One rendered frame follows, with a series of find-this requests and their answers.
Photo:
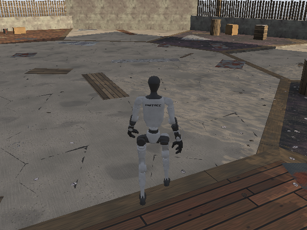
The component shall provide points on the robot left hand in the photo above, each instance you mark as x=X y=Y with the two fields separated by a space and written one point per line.
x=130 y=133

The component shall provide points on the robot right thigh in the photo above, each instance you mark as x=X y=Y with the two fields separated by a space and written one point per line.
x=164 y=141

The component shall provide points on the robot right forearm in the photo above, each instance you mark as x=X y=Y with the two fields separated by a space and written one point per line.
x=176 y=131

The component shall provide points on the right robot upper arm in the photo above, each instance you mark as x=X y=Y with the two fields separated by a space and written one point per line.
x=170 y=109

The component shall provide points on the left robot upper arm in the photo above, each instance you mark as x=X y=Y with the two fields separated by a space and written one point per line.
x=136 y=108

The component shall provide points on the robot left forearm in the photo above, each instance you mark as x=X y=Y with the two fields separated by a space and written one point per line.
x=131 y=124

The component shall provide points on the robot left shin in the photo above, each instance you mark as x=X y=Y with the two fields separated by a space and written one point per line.
x=142 y=181

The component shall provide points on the robot right hand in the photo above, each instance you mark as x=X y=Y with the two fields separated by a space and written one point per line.
x=180 y=146

